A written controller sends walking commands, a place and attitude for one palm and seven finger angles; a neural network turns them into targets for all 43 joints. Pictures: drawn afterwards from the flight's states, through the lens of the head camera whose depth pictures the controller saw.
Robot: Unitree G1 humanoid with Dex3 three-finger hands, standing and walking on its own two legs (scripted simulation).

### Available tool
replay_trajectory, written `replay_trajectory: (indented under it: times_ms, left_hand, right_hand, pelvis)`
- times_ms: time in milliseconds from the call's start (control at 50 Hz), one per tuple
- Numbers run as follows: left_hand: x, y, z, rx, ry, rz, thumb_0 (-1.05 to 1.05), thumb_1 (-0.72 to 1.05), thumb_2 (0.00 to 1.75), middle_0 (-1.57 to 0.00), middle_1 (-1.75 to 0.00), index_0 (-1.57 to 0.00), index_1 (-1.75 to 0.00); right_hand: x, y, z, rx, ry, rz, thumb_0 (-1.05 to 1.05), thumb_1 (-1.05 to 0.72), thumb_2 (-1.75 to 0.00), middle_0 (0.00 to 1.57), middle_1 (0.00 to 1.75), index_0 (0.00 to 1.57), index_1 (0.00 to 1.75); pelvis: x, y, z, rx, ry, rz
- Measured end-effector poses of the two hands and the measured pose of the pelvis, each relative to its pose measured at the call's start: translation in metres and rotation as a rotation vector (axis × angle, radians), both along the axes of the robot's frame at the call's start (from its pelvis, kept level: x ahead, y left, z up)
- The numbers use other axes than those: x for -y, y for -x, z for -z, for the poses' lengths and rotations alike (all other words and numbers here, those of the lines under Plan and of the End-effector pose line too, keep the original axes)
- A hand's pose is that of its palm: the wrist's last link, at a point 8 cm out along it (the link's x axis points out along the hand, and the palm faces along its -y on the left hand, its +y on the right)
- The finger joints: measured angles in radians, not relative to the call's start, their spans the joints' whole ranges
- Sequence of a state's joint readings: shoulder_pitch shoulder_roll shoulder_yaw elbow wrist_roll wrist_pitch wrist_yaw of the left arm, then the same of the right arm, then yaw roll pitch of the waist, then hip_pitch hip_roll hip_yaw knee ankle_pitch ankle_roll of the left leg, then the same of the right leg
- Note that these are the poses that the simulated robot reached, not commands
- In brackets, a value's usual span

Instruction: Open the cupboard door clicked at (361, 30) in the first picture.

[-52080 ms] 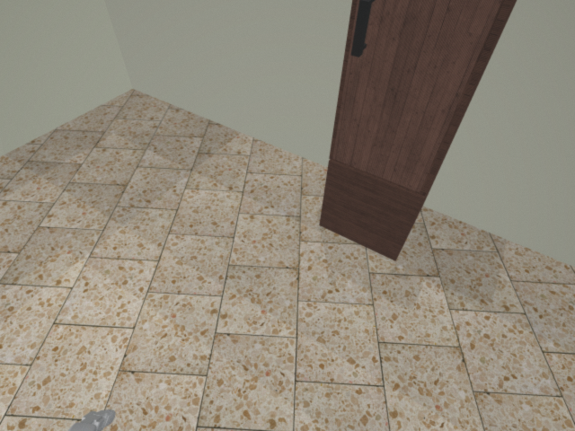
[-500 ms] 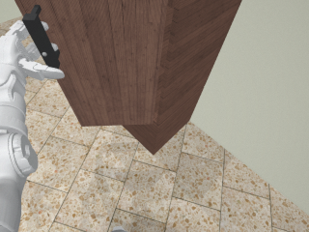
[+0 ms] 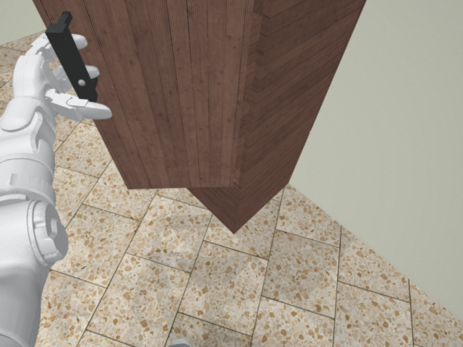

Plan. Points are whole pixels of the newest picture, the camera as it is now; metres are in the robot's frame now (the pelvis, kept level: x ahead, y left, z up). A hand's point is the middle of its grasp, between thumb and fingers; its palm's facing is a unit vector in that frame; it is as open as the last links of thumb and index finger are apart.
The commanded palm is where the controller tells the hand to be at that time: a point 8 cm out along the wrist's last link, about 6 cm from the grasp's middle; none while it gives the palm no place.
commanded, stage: slide the fingers in behind the handle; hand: left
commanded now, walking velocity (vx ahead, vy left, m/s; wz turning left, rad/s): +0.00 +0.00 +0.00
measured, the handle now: (78, 60) +0.57 +0.22 +0.16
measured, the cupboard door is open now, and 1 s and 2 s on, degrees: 49 49 100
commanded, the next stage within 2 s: close the thumb around the handle in 0.04 s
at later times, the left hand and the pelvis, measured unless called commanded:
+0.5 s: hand (78, 83) +0.51 +0.20 +0.17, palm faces +0.02 -1.00 +0.02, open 10.5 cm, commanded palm +0.49 +0.25 +0.16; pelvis +0.00 +0.00 +0.00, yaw +0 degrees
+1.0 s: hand (83, 81) +0.51 +0.20 +0.16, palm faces +0.01 -1.00 +0.01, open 6.0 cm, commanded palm +0.49 +0.25 +0.16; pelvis +0.00 +0.00 +0.00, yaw +0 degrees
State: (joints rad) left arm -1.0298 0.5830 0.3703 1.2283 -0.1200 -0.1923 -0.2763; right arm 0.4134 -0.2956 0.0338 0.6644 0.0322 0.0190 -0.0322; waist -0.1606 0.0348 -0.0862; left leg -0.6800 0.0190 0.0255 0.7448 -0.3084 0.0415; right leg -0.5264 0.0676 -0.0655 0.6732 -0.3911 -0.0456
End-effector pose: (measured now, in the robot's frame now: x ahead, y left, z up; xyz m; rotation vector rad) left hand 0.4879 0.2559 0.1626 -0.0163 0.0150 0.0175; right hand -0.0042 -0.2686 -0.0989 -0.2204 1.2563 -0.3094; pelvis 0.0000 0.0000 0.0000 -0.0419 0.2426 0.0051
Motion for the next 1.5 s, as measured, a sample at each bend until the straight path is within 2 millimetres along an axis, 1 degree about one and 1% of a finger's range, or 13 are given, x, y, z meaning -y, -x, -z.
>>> replay_trajectory:
  times_ms: [200,300,440,620,720,820,1040,1180,1260,1320,1400,1460,1500]
  left_hand:
    - [-0.007,-0.001,0.001,-0.008,0.005,-0.006,-0.01,-0.49,0.30,-0.30,-1.20,-0.30,-1.20]
    - [-0.006,0.000,-0.002,0.014,-0.018,0.010,-0.01,-0.39,0.34,-0.31,-1.21,-0.30,-1.21]
    - [-0.003,0.003,-0.002,0.012,0.004,0.001,-0.01,-0.10,0.47,-0.30,-1.24,-0.31,-1.24]
    - [-0.003,0.004,-0.002,0.006,0.003,-0.007,0.00,0.37,0.67,-0.32,-1.29,-0.34,-1.29]
    - [-0.003,0.003,-0.002,0.005,0.002,-0.002,0.01,0.62,0.78,-0.34,-1.32,-0.36,-1.31]
    - [0.002,0.002,-0.001,0.006,0.006,0.018,0.01,0.68,0.82,-0.33,-1.32,-0.34,-1.32]
    - [0.003,-0.001,-0.002,0.000,0.000,0.006,0.01,0.68,0.83,-0.32,-1.35,-0.35,-1.33]
    - [0.004,0.007,-0.001,0.013,-0.002,0.005,0.00,0.70,0.80,-0.31,-1.35,-0.33,-1.33]
    - [0.006,0.018,0.000,0.028,-0.001,0.014,0.00,0.70,0.77,-0.31,-1.34,-0.32,-1.31]
    - [0.008,0.030,0.001,0.039,-0.002,0.027,0.00,0.70,0.76,-0.31,-1.34,-0.31,-1.31]
    - [0.014,0.053,0.002,0.054,0.000,0.051,0.00,0.69,0.73,-0.31,-1.33,-0.29,-1.30]
    - [0.022,0.074,0.003,0.064,0.005,0.072,0.00,0.68,0.72,-0.31,-1.33,-0.27,-1.30]
    - [0.030,0.090,0.003,0.069,0.025,0.044,0.00,0.68,0.72,-0.31,-1.33,-0.27,-1.29]
  right_hand:
    - [0.001,0.009,-0.003,-0.013,0.011,0.020,0.00,-0.90,-0.90,0.20,0.30,0.20,0.30]
    - [0.000,0.014,-0.002,-0.035,0.009,0.019,0.00,-0.90,-0.90,0.20,0.30,0.20,0.30]
    - [-0.004,0.010,-0.001,-0.027,-0.003,0.017,0.01,-0.90,-0.90,0.20,0.30,0.20,0.30]
    - [-0.007,-0.003,0.002,0.010,-0.013,-0.002,0.01,-0.90,-0.90,0.20,0.30,0.20,0.30]
    - [-0.006,-0.005,0.001,0.019,-0.007,-0.006,0.00,-0.90,-0.90,0.20,0.30,0.20,0.30]
    - [-0.004,-0.003,0.001,0.011,-0.002,-0.007,0.00,-0.90,-0.90,0.20,0.30,0.20,0.30]
    - [-0.001,0.012,-0.001,-0.016,0.004,0.013,0.00,-0.90,-0.90,0.20,0.30,0.20,0.30]
    - [-0.001,0.013,-0.001,-0.007,-0.009,0.036,0.01,-0.90,-0.90,0.20,0.30,0.20,0.30]
    - [-0.003,0.002,-0.001,0.030,-0.024,0.042,0.01,-0.90,-0.90,0.20,0.30,0.20,0.30]
    - [-0.003,-0.015,-0.002,0.080,-0.036,0.039,0.01,-0.90,-0.90,0.20,0.30,0.20,0.30]
    - [-0.005,-0.048,-0.006,0.181,-0.054,0.020,0.01,-0.90,-0.90,0.20,0.30,0.20,0.30]
    - [-0.008,-0.078,-0.012,0.273,-0.069,-0.010,0.01,-0.90,-0.90,0.20,0.30,0.20,0.30]
    - [-0.010,-0.100,-0.018,0.342,-0.080,-0.037,0.01,-0.90,-0.90,0.20,0.30,0.20,0.30]
  pelvis:
    - [0.001,0.000,0.000,-0.001,0.001,0.005]
    - [-0.001,-0.001,0.000,-0.002,0.003,0.001]
    - [-0.003,-0.003,-0.001,0.005,0.002,0.002]
    - [-0.004,-0.002,-0.001,0.011,0.001,0.000]
    - [-0.003,-0.001,0.000,0.006,0.000,0.000]
    - [-0.003,0.000,0.000,0.006,0.001,-0.001]
    - [0.000,0.002,0.000,0.002,0.000,0.003]
    - [0.000,-0.002,-0.002,0.013,-0.005,0.020]
    - [0.000,-0.007,-0.005,0.033,-0.009,0.030]
    - [0.000,-0.010,-0.007,0.050,-0.013,0.037]
    - [0.000,-0.014,-0.010,0.079,-0.019,0.044]
    - [0.000,-0.016,-0.011,0.102,-0.022,0.046]
    - [0.000,-0.017,-0.012,0.116,-0.024,0.050]
